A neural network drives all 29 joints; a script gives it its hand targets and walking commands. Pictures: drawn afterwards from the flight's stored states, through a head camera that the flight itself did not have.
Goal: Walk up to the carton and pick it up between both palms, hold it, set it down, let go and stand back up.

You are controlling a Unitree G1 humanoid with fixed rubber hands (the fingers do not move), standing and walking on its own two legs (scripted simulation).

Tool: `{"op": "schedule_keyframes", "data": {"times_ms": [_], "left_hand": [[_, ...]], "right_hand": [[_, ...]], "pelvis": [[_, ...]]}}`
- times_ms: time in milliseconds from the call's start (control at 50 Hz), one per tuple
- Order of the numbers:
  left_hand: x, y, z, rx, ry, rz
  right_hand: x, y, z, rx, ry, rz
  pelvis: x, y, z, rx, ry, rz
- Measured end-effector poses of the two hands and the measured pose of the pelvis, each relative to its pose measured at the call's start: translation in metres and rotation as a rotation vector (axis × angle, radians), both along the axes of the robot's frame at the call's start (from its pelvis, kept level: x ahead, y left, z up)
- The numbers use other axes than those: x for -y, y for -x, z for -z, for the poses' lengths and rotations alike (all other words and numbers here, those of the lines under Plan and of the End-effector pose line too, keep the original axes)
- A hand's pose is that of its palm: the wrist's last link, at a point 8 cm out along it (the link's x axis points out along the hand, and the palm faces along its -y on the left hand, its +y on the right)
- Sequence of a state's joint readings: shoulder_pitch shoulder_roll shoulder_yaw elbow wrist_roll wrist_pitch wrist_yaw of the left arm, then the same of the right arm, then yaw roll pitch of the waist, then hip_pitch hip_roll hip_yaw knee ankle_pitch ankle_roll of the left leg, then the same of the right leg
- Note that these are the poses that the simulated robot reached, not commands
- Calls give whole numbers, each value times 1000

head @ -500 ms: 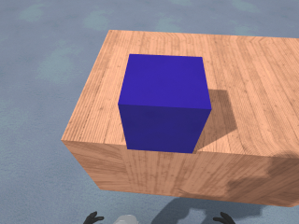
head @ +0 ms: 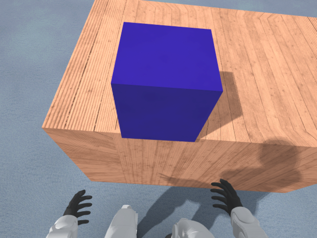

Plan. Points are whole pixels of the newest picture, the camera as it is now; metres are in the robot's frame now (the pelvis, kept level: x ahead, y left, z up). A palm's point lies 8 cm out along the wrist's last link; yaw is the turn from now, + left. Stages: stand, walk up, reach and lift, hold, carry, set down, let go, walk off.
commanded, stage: reach and lift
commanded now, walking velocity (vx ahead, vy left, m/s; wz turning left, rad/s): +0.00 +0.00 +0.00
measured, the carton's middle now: (162, 88) +0.47 +0.03 +0.05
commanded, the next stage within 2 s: none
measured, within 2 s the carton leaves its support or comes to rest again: neither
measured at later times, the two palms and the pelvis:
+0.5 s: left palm (67, 216) +0.16 +0.24 -0.07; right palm (239, 213) +0.17 -0.17 -0.04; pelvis +0.00 +0.01 +0.03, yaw -3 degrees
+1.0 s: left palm (73, 195) +0.20 +0.23 -0.02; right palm (249, 203) +0.19 -0.19 -0.01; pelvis +0.04 +0.03 +0.04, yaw -4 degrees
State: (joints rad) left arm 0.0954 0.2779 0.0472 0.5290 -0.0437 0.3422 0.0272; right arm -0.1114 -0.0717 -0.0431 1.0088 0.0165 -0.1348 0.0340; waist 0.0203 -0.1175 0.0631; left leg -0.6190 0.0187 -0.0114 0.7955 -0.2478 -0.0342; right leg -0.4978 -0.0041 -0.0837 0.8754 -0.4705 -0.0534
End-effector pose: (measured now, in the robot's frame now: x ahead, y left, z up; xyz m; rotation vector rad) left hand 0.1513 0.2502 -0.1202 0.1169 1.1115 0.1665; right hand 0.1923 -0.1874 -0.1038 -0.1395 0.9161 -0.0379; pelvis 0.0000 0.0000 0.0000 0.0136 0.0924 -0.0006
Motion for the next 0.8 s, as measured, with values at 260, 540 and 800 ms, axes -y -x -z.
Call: {"op": "schedule_keyframes", "data": {"times_ms": [260, 540, 800], "left_hand": [[36, -1, -25, 67, 70, 5], [6, -5, -58, 246, 34, 10], [13, -24, -83, 409, 43, 41]], "right_hand": [[6, 53, -36, 28, 45, 37], [-16, 17, -64, 190, 22, 8], [-5, 9, -79, 282, -7, 46]], "pelvis": [[1, 6, -29, 40, 9, 49], [-18, -8, -35, 68, 24, 47], [-33, -28, -38, 85, 26, 63]]}}
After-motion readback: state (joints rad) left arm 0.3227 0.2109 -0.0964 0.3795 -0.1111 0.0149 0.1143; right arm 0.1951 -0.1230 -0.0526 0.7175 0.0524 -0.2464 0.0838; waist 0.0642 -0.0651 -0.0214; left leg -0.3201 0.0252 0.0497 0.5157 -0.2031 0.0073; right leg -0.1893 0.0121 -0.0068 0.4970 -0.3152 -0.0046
